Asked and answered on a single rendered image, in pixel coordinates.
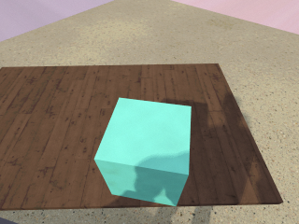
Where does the table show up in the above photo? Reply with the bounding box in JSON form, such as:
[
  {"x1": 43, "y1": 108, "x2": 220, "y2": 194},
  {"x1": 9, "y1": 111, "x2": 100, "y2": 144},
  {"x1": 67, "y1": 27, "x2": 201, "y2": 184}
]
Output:
[{"x1": 0, "y1": 63, "x2": 283, "y2": 224}]

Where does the carton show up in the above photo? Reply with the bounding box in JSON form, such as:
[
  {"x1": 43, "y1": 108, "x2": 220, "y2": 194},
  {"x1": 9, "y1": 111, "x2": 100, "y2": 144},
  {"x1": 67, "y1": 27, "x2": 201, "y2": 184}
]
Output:
[{"x1": 94, "y1": 98, "x2": 192, "y2": 206}]

